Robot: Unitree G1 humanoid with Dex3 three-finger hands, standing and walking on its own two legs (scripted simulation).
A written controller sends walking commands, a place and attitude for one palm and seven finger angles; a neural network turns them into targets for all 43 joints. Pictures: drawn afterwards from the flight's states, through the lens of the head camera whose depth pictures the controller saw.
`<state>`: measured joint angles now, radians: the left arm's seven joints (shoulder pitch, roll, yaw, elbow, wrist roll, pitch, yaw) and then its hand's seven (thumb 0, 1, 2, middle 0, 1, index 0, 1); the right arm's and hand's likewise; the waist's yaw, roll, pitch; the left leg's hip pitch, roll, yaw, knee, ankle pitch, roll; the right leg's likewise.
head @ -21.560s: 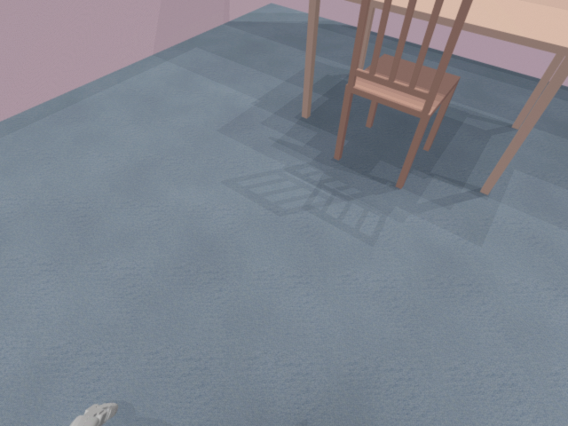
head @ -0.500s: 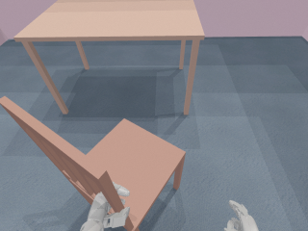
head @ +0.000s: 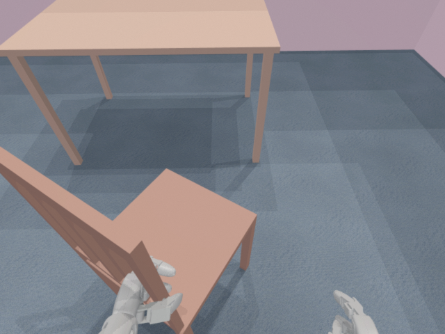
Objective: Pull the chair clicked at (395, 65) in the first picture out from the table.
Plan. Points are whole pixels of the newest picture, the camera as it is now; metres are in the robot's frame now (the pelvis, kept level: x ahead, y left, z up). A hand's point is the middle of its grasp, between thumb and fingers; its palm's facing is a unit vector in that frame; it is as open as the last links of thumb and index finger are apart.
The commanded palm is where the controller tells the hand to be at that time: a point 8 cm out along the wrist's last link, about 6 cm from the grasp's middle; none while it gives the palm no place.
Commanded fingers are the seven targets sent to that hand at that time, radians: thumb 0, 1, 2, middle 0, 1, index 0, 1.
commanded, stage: open the thumb and straighten the fingers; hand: left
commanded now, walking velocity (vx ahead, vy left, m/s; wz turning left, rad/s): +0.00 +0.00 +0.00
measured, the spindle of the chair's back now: (95, 248) +0.31 +0.28 -0.07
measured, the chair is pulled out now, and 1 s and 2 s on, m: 0.70 0.69 0.69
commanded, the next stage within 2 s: draw the fingers out of the gap in 0.56 s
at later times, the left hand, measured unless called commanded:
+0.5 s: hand (161, 297) +0.21 +0.12 -0.06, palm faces -0.04 -0.99 -0.14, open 16.5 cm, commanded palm +0.19 +0.18 -0.03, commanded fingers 0.00 -0.55 0.20 0.00 0.00 0.00 0.00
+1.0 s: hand (160, 323) +0.16 +0.12 -0.05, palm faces +0.00 -0.99 -0.13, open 17.4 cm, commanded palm +0.13 +0.17 -0.03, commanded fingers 0.00 -0.55 0.20 0.00 0.00 0.00 0.00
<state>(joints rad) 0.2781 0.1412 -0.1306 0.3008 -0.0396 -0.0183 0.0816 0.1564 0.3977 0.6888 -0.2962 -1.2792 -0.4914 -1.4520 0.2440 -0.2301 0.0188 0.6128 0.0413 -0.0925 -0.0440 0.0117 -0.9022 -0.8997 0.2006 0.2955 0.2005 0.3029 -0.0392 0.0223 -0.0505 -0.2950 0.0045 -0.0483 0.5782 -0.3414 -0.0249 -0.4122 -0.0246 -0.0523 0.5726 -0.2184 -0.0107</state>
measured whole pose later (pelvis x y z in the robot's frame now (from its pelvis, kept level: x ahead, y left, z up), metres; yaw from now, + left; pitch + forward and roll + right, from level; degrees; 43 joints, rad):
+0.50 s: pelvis +0.02 +0.01 -0.03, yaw +1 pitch +9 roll +0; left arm 0.42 0.13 -0.15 -0.04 -0.02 0.19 0.06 0.00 -0.53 0.21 -0.12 -0.34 -0.14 -0.35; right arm 0.26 -0.23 0.03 0.50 0.02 -0.18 -0.06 0.01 -0.90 -0.90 0.20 0.30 0.20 0.30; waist -0.03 0.06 -0.13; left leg -0.51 -0.02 -0.06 0.85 -0.49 -0.01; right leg -0.62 -0.05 -0.06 0.83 -0.37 0.01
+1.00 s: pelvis +0.03 +0.01 -0.04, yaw +1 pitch +12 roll -1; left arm 0.72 0.12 -0.22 -0.32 0.04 0.22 0.09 -0.01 -0.54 0.21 -0.03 -0.01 -0.03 -0.02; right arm 0.27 -0.21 0.01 0.43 0.02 -0.12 -0.08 0.01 -0.90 -0.90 0.20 0.30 0.20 0.30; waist -0.02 0.05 -0.17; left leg -0.60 -0.02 -0.07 0.94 -0.55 -0.01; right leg -0.70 -0.05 -0.06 0.91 -0.42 0.01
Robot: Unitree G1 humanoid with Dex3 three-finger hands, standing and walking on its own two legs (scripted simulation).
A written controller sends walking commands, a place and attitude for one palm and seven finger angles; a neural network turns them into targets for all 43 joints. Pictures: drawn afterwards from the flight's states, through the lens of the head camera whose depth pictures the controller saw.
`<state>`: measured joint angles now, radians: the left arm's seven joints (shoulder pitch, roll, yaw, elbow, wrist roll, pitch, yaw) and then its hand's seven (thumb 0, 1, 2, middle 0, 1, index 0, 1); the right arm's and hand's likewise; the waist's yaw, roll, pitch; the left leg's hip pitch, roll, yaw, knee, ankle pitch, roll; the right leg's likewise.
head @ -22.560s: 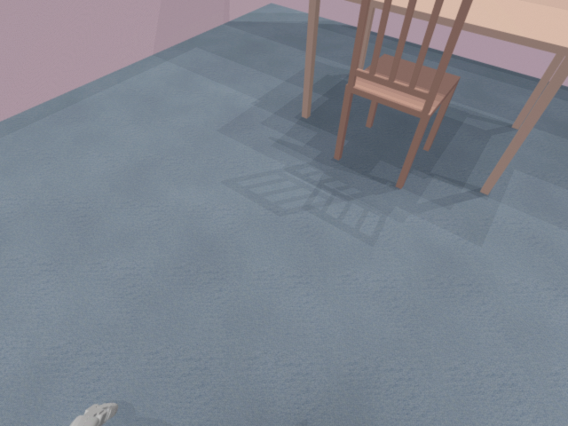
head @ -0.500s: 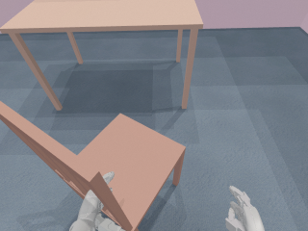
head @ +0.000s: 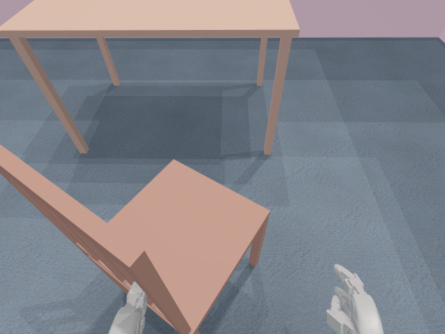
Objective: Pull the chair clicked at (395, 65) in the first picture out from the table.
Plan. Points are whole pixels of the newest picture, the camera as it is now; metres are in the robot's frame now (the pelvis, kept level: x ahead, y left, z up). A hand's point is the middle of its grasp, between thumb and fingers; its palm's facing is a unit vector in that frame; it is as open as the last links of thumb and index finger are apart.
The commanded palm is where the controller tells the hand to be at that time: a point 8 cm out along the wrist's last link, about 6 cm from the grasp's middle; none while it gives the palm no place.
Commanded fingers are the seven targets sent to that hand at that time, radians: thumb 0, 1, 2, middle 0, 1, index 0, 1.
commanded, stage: draw the fingers out of the gap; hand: left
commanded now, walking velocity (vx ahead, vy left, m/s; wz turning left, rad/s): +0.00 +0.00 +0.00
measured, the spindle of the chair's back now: (95, 247) +0.29 +0.26 -0.03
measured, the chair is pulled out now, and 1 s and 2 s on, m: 0.69 0.69 0.69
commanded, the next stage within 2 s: draw the hand back to the body in 0.42 s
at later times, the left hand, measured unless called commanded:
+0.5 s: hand out of the picture +0.07 +0.11 -0.01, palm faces +0.01 -0.99 -0.15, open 17.4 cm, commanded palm +0.03 +0.15 +0.01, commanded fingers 0.00 -0.55 0.20 0.00 0.00 0.00 0.00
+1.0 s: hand out of the picture +0.11 +0.14 +0.08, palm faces -0.01 -0.99 -0.11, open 17.4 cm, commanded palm +0.06 +0.21 +0.10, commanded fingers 0.00 -0.41 0.27 -0.02 -0.03 -0.02 -0.03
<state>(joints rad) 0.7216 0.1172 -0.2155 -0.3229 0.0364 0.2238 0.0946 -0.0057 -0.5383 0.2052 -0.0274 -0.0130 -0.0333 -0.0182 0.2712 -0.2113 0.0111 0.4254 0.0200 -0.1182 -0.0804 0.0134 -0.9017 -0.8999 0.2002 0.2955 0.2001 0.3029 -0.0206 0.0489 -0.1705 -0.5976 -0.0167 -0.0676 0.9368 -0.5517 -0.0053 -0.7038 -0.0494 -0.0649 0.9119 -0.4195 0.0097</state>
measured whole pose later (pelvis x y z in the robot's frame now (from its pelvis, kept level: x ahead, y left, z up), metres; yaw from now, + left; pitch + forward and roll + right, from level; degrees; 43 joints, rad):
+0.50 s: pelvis -0.02 +0.00 -0.01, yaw +0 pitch +12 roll -1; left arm 0.96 0.12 -0.24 -0.45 0.09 0.19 0.10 -0.01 -0.53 0.21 0.00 0.00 -0.01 -0.01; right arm 0.29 -0.20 0.01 0.37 0.03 -0.13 -0.10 0.01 -0.90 -0.90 0.20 0.30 0.20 0.30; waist -0.01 0.05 -0.19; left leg -0.66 -0.02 -0.07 1.03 -0.57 0.00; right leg -0.76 -0.05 -0.07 0.99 -0.43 0.01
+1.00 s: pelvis -0.03 +0.00 -0.02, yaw +0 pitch +11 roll -1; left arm 0.88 0.21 -0.01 -0.52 -0.16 -0.29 -0.12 -0.02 -0.52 0.22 -0.01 0.00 -0.01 -0.01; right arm 0.24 -0.17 -0.03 0.47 0.07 -0.19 -0.07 0.01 -0.90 -0.90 0.20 0.30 0.20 0.30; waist 0.03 0.06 -0.15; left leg -0.70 -0.01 -0.07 1.10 -0.59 -0.01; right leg -0.80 -0.04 -0.07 1.04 -0.44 0.00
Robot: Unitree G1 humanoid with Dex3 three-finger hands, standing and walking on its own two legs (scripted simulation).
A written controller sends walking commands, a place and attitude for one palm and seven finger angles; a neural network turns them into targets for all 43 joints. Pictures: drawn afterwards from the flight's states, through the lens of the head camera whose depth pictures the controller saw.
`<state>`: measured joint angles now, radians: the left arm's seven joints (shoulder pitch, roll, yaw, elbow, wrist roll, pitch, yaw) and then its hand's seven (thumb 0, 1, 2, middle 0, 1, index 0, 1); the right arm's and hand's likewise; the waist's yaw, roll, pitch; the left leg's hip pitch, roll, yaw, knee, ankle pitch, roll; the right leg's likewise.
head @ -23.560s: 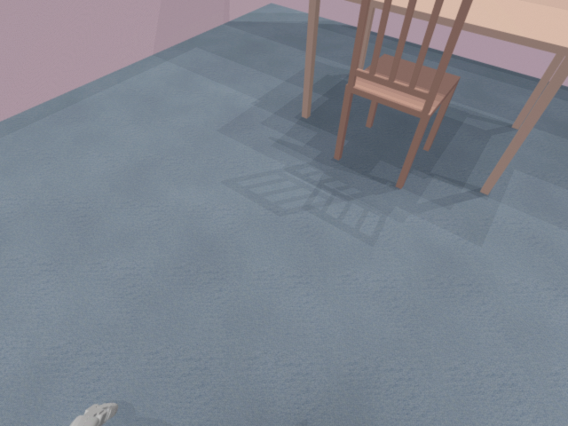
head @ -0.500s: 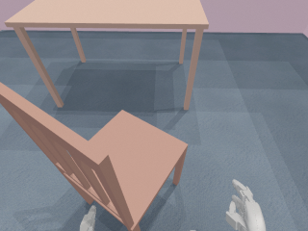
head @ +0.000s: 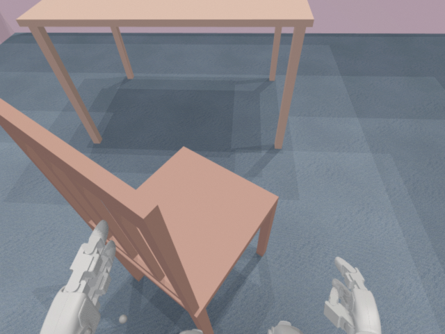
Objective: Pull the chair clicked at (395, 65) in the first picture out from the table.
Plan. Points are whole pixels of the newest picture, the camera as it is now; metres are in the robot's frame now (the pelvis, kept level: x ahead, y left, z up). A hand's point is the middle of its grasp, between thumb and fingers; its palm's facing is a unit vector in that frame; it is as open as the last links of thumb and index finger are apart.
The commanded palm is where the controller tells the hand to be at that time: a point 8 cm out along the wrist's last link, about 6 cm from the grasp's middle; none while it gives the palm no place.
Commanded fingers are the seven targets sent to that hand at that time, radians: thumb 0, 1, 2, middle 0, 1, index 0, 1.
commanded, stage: draw the hand back to the body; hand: left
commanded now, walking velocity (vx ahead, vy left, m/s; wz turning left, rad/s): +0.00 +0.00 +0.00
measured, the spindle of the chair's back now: (108, 220) +0.32 +0.26 +0.00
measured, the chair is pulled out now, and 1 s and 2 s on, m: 0.69 0.69 0.69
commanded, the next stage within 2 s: step back with the hand held close in 1.12 s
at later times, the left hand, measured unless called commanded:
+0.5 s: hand (28, 247) +0.19 +0.23 +0.19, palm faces +0.37 -0.82 -0.44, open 12.9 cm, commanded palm +0.14 +0.28 +0.21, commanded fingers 0.00 0.50 0.71 -0.14 -0.22 -0.14 -0.22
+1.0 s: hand (9, 193) +0.23 +0.26 +0.23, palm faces +0.45 -0.78 -0.44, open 7.6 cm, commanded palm +0.18 +0.30 +0.25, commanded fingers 0.00 0.90 0.90 -0.20 -0.30 -0.20 -0.30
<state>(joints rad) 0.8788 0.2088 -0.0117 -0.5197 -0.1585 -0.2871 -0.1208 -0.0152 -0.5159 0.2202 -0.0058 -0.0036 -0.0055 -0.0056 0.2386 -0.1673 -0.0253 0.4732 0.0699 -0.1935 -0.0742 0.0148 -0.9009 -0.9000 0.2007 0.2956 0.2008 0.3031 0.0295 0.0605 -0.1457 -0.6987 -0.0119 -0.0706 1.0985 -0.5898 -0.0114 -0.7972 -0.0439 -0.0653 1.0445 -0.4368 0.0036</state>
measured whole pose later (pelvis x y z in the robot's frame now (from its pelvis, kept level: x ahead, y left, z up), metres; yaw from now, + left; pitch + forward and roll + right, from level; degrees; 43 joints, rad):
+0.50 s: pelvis +0.03 +0.00 +0.06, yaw +1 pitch -2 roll -1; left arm 0.67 0.33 0.20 -0.50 -0.03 -0.04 0.16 0.00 0.16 0.54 -0.11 -0.15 -0.10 -0.15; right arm 0.23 -0.20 0.03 0.59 0.02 -0.21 -0.12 0.01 -0.90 -0.90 0.20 0.30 0.20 0.30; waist 0.05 0.08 -0.04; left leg -0.17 -0.01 -0.08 0.61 -0.40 0.00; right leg -0.27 -0.04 -0.08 0.58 -0.28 0.01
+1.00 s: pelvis +0.04 +0.00 +0.08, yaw +0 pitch -2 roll -1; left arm 0.50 0.33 0.33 -0.42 -0.05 -0.07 0.13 0.02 0.86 0.89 -0.20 -0.30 -0.20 -0.30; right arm 0.19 -0.22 0.00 0.67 0.01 -0.16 -0.08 0.01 -0.90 -0.90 0.20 0.30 0.20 0.30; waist 0.06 0.08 0.02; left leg -0.05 0.01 -0.06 0.42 -0.33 0.00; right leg -0.16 -0.03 -0.07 0.42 -0.22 0.01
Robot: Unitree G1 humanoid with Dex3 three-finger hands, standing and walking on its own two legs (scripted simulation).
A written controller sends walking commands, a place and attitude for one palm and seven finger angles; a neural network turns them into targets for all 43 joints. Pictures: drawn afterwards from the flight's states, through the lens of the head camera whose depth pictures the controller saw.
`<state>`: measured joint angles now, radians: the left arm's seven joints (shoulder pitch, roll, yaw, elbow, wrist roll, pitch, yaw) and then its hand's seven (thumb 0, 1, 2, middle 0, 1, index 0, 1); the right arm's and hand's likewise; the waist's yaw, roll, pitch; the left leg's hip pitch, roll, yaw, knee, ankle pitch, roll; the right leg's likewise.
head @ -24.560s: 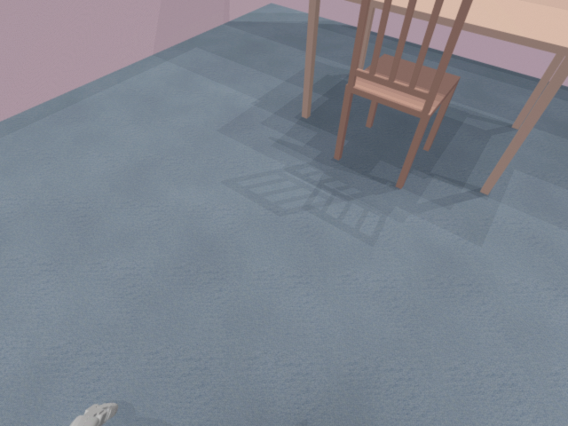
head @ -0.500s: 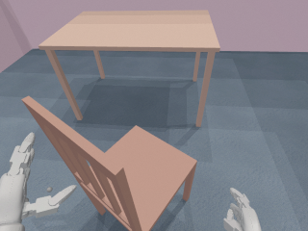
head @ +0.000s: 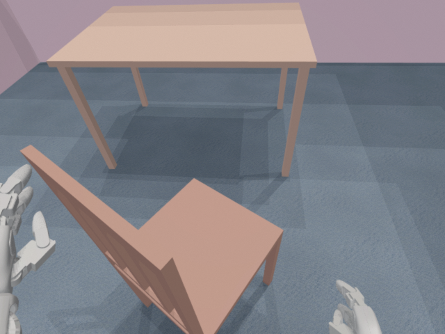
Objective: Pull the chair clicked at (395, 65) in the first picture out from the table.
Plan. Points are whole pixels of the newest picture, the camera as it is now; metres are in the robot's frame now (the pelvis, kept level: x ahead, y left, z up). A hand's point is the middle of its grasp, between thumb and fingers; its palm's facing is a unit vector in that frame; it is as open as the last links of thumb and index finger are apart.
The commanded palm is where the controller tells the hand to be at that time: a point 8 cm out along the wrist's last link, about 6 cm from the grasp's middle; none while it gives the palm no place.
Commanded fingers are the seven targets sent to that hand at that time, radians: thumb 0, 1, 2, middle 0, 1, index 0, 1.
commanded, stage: draw the hand back to the body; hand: left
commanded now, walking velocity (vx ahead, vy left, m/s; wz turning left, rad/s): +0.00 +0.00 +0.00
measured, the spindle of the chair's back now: (125, 256) +0.28 +0.26 -0.08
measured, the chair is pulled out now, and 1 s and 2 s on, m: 0.69 0.69 0.69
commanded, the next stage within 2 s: step back with the hand held close in 0.12 s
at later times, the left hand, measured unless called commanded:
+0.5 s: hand (49, 248) +0.18 +0.26 +0.15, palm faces +0.35 -0.78 -0.52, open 7.4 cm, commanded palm +0.12 +0.31 +0.17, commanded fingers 0.00 0.90 0.90 -0.20 -0.30 -0.20 -0.30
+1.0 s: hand (7, 304) +0.11 +0.27 +0.15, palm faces +0.42 -0.78 -0.46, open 7.5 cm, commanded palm +0.05 +0.31 +0.17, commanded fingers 0.00 0.90 0.90 -0.20 -0.30 -0.20 -0.30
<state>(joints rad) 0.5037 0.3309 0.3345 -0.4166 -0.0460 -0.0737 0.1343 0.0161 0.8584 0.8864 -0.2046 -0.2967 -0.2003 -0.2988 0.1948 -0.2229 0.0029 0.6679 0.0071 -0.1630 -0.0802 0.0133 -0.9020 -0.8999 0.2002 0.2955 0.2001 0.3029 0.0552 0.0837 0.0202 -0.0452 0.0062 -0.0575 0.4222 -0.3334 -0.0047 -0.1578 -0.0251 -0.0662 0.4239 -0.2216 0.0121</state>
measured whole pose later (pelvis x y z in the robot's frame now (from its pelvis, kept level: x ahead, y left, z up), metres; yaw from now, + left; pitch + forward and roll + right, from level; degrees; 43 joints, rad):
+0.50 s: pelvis -0.02 +0.01 +0.00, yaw +0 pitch +1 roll +0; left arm 0.56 0.38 0.38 -0.49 -0.04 -0.14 0.13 0.02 0.89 0.90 -0.21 -0.30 -0.21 -0.31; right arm 0.14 -0.22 0.00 0.59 0.01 -0.06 -0.08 0.01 -0.90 -0.90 0.20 0.30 0.20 0.30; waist 0.00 0.05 0.07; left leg -0.17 -0.02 -0.05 0.45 -0.30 0.01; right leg -0.27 -0.05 -0.06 0.43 -0.18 0.03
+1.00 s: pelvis -0.09 +0.01 -0.01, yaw +0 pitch +1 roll -1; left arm 0.55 0.40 0.40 -0.54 -0.03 -0.17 0.18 0.02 0.89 0.90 -0.21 -0.30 -0.21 -0.31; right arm 0.19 -0.22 0.01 0.59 0.01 -0.07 -0.10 0.01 -0.90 -0.90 0.20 0.30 0.20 0.30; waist 0.01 -0.01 0.03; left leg -0.36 -0.01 -0.05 0.61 -0.27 0.01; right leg -0.41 -0.04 -0.06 0.50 -0.13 0.01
